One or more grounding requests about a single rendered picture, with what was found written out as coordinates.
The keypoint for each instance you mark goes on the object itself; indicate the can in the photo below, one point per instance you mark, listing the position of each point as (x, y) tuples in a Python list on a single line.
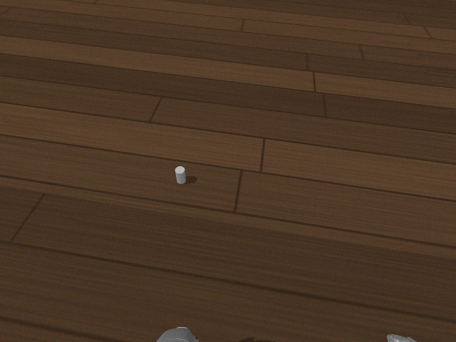
[(180, 174)]

